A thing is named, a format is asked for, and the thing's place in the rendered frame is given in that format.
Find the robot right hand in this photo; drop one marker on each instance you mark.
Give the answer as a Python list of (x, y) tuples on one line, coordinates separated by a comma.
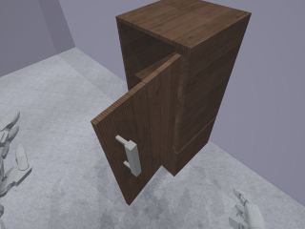
[(248, 217)]

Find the robot left hand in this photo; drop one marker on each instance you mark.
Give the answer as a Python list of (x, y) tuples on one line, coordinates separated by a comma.
[(18, 172)]

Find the handle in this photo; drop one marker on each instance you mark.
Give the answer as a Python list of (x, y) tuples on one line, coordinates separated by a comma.
[(132, 155)]

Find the cupboard door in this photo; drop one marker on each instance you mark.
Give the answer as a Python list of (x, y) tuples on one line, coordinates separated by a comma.
[(145, 115)]

